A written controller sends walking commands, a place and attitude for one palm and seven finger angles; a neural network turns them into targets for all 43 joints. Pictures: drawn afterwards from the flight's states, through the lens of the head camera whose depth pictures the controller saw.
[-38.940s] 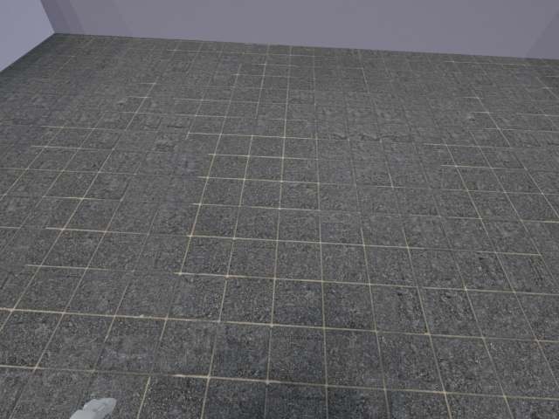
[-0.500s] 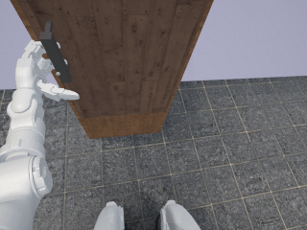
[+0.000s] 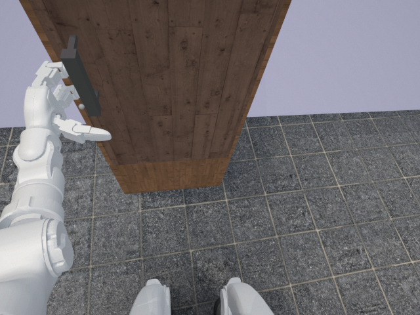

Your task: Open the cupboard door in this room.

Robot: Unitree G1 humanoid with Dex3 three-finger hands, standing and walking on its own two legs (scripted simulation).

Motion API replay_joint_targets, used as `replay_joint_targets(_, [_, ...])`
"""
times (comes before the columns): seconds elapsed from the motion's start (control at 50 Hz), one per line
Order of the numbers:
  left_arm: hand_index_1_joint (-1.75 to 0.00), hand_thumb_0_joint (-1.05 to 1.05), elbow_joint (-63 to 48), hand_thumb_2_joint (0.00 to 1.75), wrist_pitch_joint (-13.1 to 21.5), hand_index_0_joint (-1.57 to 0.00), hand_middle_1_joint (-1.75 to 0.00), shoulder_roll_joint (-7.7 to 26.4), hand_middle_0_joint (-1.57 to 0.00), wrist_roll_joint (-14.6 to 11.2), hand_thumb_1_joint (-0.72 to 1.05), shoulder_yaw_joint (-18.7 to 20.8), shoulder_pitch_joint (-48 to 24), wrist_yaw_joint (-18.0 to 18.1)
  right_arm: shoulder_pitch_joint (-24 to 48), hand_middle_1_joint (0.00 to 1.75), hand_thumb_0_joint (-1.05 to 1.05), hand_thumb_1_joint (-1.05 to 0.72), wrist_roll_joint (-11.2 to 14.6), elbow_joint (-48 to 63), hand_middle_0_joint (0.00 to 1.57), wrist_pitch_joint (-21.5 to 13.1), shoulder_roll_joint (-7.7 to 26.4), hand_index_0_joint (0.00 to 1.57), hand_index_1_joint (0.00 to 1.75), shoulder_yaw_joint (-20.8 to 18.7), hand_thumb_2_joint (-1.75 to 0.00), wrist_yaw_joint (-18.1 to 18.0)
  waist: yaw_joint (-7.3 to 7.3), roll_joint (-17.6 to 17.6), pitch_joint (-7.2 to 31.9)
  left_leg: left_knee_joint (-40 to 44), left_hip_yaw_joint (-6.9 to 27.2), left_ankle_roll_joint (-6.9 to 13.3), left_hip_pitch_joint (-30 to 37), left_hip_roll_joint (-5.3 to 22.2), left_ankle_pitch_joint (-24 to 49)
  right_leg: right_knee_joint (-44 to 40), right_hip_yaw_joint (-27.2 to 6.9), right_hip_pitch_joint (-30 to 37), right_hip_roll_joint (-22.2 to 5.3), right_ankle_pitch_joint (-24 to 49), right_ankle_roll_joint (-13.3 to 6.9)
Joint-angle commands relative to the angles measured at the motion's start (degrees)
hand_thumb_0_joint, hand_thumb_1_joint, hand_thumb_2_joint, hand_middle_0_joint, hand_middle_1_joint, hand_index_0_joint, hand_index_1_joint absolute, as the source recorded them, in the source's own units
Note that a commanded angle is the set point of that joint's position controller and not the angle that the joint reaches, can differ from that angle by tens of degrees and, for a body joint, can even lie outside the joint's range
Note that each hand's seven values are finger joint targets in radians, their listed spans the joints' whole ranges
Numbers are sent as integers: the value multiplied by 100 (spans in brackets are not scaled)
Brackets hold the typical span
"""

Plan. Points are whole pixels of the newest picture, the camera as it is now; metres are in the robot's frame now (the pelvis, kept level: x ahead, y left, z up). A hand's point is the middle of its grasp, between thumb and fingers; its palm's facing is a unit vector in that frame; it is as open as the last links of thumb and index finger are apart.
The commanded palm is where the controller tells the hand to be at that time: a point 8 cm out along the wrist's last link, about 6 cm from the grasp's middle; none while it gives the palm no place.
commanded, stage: close the thumb around the handle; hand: left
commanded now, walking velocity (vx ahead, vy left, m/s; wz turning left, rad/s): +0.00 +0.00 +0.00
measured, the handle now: (84, 78) +0.55 +0.22 +0.07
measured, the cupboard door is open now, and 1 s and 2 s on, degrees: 0 5 42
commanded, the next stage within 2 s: pull the door open along its arc in 0.60 s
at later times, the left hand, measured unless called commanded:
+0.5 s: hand (89, 104) +0.49 +0.20 +0.06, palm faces +0.05 -1.00 -0.02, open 6.5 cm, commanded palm +0.47 +0.25 +0.06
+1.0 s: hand (96, 117) +0.46 +0.19 +0.06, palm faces +0.07 -1.00 -0.01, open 6.3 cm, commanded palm +0.41 +0.23 +0.06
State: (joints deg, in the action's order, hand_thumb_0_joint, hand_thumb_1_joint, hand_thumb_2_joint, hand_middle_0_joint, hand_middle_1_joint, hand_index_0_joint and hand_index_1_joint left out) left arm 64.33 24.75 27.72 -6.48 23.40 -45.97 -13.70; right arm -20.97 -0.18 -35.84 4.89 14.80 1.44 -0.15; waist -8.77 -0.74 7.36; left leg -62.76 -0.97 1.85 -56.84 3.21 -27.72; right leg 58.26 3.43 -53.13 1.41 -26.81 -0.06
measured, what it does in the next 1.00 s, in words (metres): stands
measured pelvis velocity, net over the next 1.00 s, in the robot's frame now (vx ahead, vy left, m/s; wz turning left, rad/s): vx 0.01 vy -0.01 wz -0.01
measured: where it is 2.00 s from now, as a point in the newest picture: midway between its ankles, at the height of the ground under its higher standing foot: outside the picture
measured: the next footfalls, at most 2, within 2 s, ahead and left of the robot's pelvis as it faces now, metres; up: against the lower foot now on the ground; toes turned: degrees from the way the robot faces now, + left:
none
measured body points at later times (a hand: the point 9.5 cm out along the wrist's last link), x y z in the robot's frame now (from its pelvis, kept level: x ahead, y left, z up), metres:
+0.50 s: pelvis +0.00 -0.01 +0.00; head +0.13 +0.02 +0.43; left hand +0.48 +0.26 +0.06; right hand +0.01 -0.27 -0.11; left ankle +0.01 +0.10 -0.66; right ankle +0.00 -0.13 -0.66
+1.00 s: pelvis +0.01 -0.01 +0.01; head +0.11 +0.01 +0.45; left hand +0.45 +0.24 +0.06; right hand +0.03 -0.27 -0.11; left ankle +0.01 +0.10 -0.66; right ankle +0.00 -0.13 -0.66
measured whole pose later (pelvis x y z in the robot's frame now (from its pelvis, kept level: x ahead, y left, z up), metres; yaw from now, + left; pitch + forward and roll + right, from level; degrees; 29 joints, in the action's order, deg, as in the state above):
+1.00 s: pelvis +0.01 -0.01 +0.01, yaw -1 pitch +20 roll -2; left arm 53.7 24.3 21.8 -8.5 20.7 -35.0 -10.4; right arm -21.9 0.6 -34.7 5.3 14.3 0.4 0.9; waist -7.4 -1.5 8.2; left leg -60.0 -2.4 1.3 -52.7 3.5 -27.6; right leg 56.9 1.9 -50.2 1.8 -26.8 -0.5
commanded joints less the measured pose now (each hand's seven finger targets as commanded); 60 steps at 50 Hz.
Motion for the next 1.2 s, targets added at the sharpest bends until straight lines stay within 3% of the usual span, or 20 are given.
replay_joint_targets(0.0, [-124,0,-1134,44,431,-32,-124,1467,-32,-41,-16,136,-2483,87,-834,30,0,-90,-22,273,20,-87,1051,20,30,-346,-90,-77,-81,-691,2376,664,430,-57,2236,-129,2118,-604,-127,605,190,1616,-100])
replay_joint_targets(0.06, [-125,0,-1228,52,442,-34,-125,1684,-34,-8,0,268,-2595,100,-850,30,0,-90,-30,301,20,-96,1072,20,30,-332,-90,-96,-35,-872,2620,647,434,-61,2313,-139,2277,-536,-144,689,178,1758,-115])
replay_joint_targets(0.12, [-127,0,-1040,59,400,-35,-127,1564,-35,-17,17,157,-2566,77,-818,30,0,-90,-18,283,20,-109,1064,20,30,-322,-90,-104,-108,-720,2368,647,414,-51,2149,-135,2026,-606,-158,629,183,1596,-95])
replay_joint_targets(0.2, [-130,0,-1160,68,422,-36,-130,1351,-36,-69,40,8,-2676,19,-837,30,0,-90,-30,259,20,-142,1069,20,30,-343,-90,-98,-125,-901,2607,627,451,-64,2421,-121,2151,-590,-137,489,192,1591,-108])
replay_joint_targets(0.3, [-133,0,-981,80,328,-38,-133,1330,-38,-90,68,18,-2556,-21,-886,30,0,-90,-19,239,20,-129,1067,20,30,-342,-90,-102,-111,-729,2520,635,447,-61,2288,-125,2219,-576,-115,569,188,1696,-102])
replay_joint_targets(0.32, [-133,0,-1009,83,317,-39,-133,1456,-39,-86,73,130,-2511,8,-892,30,0,-90,-24,251,20,-124,1070,20,30,-337,-90,-95,-49,-761,2504,639,413,-52,2195,-136,2170,-588,-136,651,187,1695,-100])
replay_joint_targets(0.38, [-135,0,-977,90,306,-40,-135,1574,-40,-49,90,206,-2605,82,-918,30,0,-90,-26,259,20,-115,1066,20,30,-331,-90,-104,-107,-543,2484,599,406,-16,2036,-141,2154,-567,-161,733,186,1772,-75])
replay_joint_targets(0.48, [-135,0,-1239,90,442,-40,-135,1759,-40,-51,90,419,-2483,117,-917,30,0,-90,-35,298,20,-119,1047,20,30,-350,-90,-102,35,-811,2837,569,373,-45,2214,-144,2398,-505,-188,881,178,1983,-90])
replay_joint_targets(0.54, [-135,0,-1104,90,393,-40,-135,1734,-40,-81,90,428,-2503,155,-921,30,0,-90,-31,299,20,-121,1043,20,30,-325,-90,-99,-19,-651,2555,582,366,-23,2030,-153,2268,-524,-181,876,189,1930,-80])
replay_joint_targets(0.6, [-135,0,-1185,90,397,-40,-135,1674,-40,-14,90,353,-2337,177,-885,30,0,-90,-18,349,20,-115,1018,20,30,-334,-90,-93,34,-743,2660,603,315,-31,2068,-166,2294,-553,-212,972,180,1997,-74])
replay_joint_targets(0.66, [-135,0,-1298,90,453,-40,-135,1853,-40,30,90,440,-2432,210,-888,30,0,-90,-25,337,20,-103,1033,20,30,-329,-90,-99,45,-793,2674,618,343,-43,2125,-152,2371,-519,-205,981,175,2035,-83])
replay_joint_targets(0.68, [-135,0,-1310,90,463,-40,-135,1710,-40,26,90,350,-2354,200,-865,30,0,-90,-21,357,20,-106,1010,20,30,-335,-90,-89,58,-811,2696,615,328,-46,2152,-160,2362,-530,-210,996,181,2039,-83])
replay_joint_targets(0.7, [-135,0,-1355,90,472,-40,-135,1329,-40,-11,90,54,-2591,203,-826,30,0,-90,-23,334,20,-126,979,20,30,-335,-90,-79,-91,-833,2634,601,339,-44,2220,-150,2275,-561,-195,812,181,1945,-71])
replay_joint_targets(0.88, [-135,0,-2035,90,511,-40,-135,930,-40,-173,90,-15,-1091,244,-711,30,0,-90,14,526,20,-104,959,20,30,-429,-90,32,306,-675,2920,778,269,-82,2538,-166,2762,-588,-135,1318,202,2365,-118])
replay_joint_targets(0.96, [-135,0,-2688,90,410,-40,-135,355,-40,-424,90,-265,-31,247,-537,30,0,-90,93,710,20,-127,863,20,30,-460,-90,65,427,-328,2760,934,119,-40,2371,-221,2788,-740,-164,1869,194,2780,-98])
replay_joint_targets(1.0, [-135,0,-2919,90,339,-40,-135,77,-40,-482,90,-447,454,276,-435,30,0,-90,121,781,20,-151,833,20,30,-465,-90,87,460,-191,2418,1017,77,-34,2223,-238,2634,-806,-147,1933,185,2763,-88])
replay_joint_targets(1.08, [-135,0,-3728,90,350,-40,-135,-448,-40,-533,90,-803,1213,459,-240,30,0,-90,143,884,20,-253,756,20,30,-494,-90,121,508,-238,2212,1099,53,-41,2396,-232,2698,-839,-116,1911,162,2768,-93])
replay_joint_targets(1.1, [-135,0,-4124,90,291,-40,-135,-714,-40,-911,90,-109,1293,1317,3,30,0,-90,87,916,20,-328,577,20,30,-494,-90,116,998,-296,2171,1181,21,-121,2250,-246,2738,-841,-22,1961,147,2612,-100])
replay_joint_targets(1.12, [-135,0,-4304,90,218,-40,-135,-1258,-40,-727,90,-698,1725,1754,49,30,0,-90,42,948,20,-404,559,20,30,-469,-90,174,825,-356,2076,1191,33,-160,2377,-233,2773,-802,28,1871,153,2536,-89])
replay_joint_targets(1.18, [-135,0,-4879,90,167,-40,-135,-1724,-40,-422,90,-1054,2249,2599,155,30,0,-90,-67,938,20,-491,528,20,30,-476,-90,296,822,-304,2002,1150,98,-217,2483,-194,2990,-702,102,1762,117,2503,-107])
